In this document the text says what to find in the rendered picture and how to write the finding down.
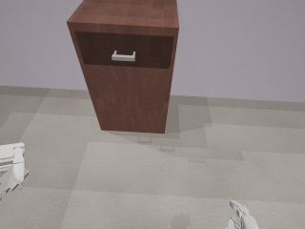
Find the drawer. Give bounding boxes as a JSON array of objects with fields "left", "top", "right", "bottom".
[{"left": 75, "top": 31, "right": 173, "bottom": 69}]

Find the left robot hand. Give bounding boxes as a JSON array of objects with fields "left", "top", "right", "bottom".
[{"left": 0, "top": 142, "right": 30, "bottom": 200}]

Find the right robot hand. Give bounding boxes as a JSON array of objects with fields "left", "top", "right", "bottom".
[{"left": 225, "top": 199, "right": 259, "bottom": 229}]

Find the handle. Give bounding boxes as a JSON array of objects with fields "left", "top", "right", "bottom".
[{"left": 112, "top": 51, "right": 135, "bottom": 62}]

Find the cabinet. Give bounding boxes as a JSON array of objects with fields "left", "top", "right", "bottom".
[{"left": 67, "top": 0, "right": 179, "bottom": 134}]

